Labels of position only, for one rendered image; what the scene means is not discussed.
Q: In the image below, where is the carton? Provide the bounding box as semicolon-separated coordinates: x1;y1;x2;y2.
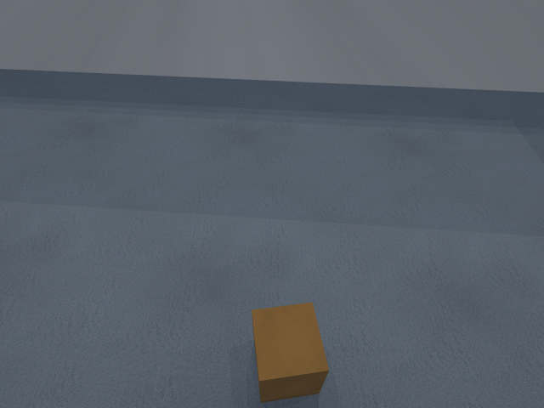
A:
252;302;329;403

